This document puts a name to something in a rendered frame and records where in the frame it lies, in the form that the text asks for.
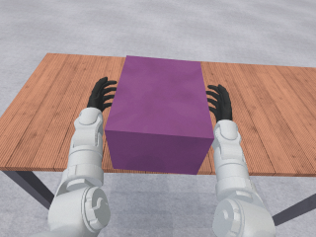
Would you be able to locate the carton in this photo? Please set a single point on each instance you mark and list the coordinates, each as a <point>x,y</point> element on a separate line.
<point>159,120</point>

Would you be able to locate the left robot forearm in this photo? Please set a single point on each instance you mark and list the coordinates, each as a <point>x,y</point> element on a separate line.
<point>84,167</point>

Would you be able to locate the table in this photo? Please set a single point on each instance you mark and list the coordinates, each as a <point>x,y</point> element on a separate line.
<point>274,107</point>

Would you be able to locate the right robot hand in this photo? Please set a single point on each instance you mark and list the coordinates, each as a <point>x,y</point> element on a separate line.
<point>223,109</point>

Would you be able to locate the left robot upper arm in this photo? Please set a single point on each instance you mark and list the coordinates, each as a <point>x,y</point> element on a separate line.
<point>80,213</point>

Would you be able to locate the right robot upper arm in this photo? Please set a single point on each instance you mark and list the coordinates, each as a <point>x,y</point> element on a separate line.
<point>237,218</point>

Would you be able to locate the right robot forearm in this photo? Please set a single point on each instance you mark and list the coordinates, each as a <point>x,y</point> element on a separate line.
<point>232,175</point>

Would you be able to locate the left robot hand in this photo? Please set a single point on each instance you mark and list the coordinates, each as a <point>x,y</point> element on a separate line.
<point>97,98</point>

